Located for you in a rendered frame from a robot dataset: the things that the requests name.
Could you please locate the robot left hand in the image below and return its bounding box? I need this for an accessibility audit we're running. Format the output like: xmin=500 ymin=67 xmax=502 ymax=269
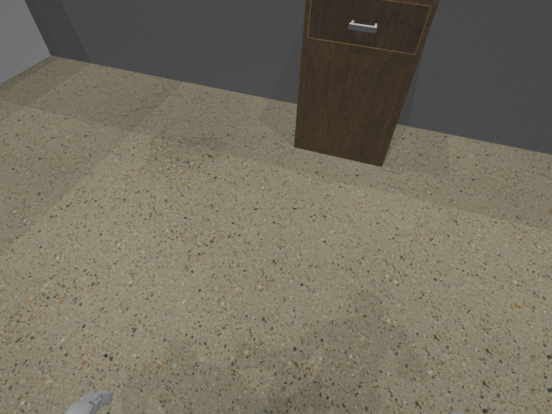
xmin=65 ymin=390 xmax=113 ymax=414

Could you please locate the drawer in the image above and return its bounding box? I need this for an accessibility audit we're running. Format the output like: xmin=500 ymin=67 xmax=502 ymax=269
xmin=308 ymin=0 xmax=430 ymax=53

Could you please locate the cabinet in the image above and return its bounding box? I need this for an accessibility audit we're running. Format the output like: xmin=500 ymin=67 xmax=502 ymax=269
xmin=294 ymin=0 xmax=440 ymax=167

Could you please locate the handle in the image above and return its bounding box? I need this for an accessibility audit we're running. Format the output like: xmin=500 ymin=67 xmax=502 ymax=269
xmin=348 ymin=20 xmax=378 ymax=34

